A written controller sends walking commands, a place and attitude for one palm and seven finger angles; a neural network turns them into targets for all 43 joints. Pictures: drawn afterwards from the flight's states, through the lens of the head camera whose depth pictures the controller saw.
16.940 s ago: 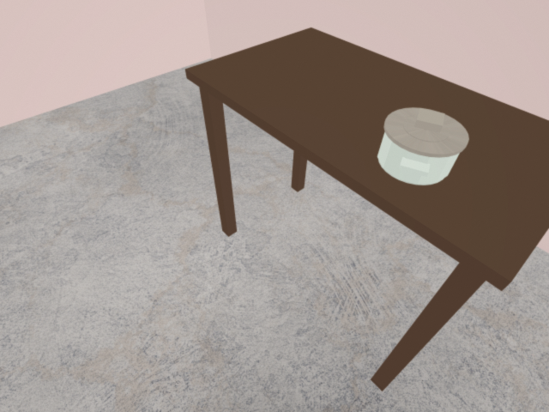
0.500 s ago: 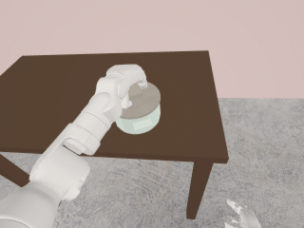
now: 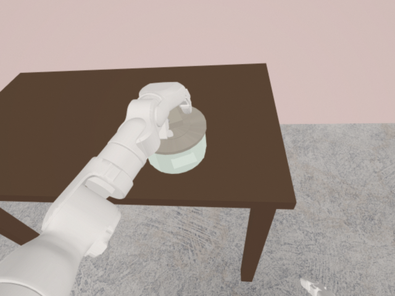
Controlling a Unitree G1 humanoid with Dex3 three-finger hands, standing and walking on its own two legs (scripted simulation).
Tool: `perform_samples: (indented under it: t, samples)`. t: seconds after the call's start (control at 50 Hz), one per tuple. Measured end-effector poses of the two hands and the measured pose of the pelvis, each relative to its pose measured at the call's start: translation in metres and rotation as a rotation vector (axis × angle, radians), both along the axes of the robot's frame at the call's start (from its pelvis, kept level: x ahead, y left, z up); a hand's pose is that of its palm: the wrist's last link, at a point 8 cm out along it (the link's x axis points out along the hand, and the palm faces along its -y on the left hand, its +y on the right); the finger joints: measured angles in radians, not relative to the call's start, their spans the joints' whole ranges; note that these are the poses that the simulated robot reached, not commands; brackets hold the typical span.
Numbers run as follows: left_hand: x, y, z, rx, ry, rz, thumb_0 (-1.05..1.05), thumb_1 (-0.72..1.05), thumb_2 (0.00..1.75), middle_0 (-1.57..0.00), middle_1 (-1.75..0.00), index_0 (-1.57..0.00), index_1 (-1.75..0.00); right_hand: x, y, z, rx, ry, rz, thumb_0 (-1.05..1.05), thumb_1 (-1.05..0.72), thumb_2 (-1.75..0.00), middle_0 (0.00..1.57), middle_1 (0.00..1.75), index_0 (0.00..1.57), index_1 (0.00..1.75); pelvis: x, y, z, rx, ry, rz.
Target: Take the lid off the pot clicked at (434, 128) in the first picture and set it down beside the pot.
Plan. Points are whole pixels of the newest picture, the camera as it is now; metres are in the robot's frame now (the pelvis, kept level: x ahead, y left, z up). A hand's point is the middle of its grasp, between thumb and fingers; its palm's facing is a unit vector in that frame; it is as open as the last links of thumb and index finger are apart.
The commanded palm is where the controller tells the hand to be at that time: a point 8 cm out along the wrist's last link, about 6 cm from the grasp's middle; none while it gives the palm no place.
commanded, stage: close the fingers and squeeze the knob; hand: left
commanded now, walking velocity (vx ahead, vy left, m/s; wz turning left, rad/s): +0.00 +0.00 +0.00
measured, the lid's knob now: (169, 119) +0.47 +0.06 +0.12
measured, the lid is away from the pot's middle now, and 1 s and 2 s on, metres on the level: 0.00 0.00 0.02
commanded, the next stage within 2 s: lift the lid straight up in 1.20 s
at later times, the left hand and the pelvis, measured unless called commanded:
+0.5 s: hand (168, 120) +0.44 +0.06 +0.14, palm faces -0.30 -0.01 -0.95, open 8.2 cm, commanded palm +0.42 +0.07 +0.21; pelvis +0.00 +0.00 +0.00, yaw +0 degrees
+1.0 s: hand (168, 122) +0.43 +0.05 +0.14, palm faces -0.29 -0.01 -0.96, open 7.1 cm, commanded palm +0.42 +0.07 +0.21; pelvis +0.00 +0.00 +0.00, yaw +0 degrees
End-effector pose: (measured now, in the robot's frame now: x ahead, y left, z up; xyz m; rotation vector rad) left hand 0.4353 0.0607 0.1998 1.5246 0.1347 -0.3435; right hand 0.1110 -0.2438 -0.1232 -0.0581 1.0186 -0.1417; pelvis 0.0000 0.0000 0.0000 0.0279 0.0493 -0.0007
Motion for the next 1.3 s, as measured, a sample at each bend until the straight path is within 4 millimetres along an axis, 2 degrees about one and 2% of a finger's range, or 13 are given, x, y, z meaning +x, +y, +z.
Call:
perform_samples:
  t: [0.18, 0.4, 0.64, 0.8, 1.3]
  samples:
    - [0.001, -0.001, 0.000, 0.001, -0.006, 0.003, 0.00, -0.08, 1.18, -0.67, -0.60, -0.67, -0.60, 0.007, 0.000, 0.002, -0.002, -0.019, 0.002, 0.01, -0.91, -0.90, 0.20, 0.29, 0.20, 0.29, 0.000, -0.001, 0.000, 0.000, 0.004, 0.001]
    - [0.001, -0.002, 0.000, 0.003, 0.005, 0.008, 0.00, 0.04, 1.10, -0.66, -0.79, -0.66, -0.80, 0.021, 0.001, 0.006, -0.003, -0.047, 0.018, 0.00, -0.91, -0.90, 0.20, 0.29, 0.20, 0.29, 0.002, -0.003, 0.000, -0.001, 0.003, 0.005]
    - [-0.005, -0.002, 0.002, -0.004, -0.002, 0.002, -0.02, 0.12, 0.97, -0.60, -0.84, -0.71, -0.92, 0.030, 0.003, 0.008, 0.009, -0.064, 0.035, 0.00, -0.91, -0.90, 0.20, 0.29, 0.20, 0.29, 0.001, -0.004, 0.000, -0.001, -0.004, 0.007]
    - [-0.009, -0.002, 0.001, 0.002, -0.010, -0.007, -0.03, 0.15, 0.96, -0.59, -0.84, -0.76, -0.95, 0.031, 0.003, 0.009, 0.016, -0.074, 0.036, 0.01, -0.91, -0.90, 0.20, 0.29, 0.20, 0.29, 0.000, -0.005, 0.000, -0.001, -0.008, 0.007]
    - [-0.013, -0.001, 0.002, -0.005, -0.010, -0.002, 0.02, 0.16, 0.95, -0.58, -0.82, -0.81, -0.95, 0.019, 0.000, 0.008, 0.003, -0.066, 0.018, 0.01, -0.91, -0.90, 0.20, 0.29, 0.20, 0.29, -0.005, -0.004, 0.001, -0.001, -0.017, 0.001]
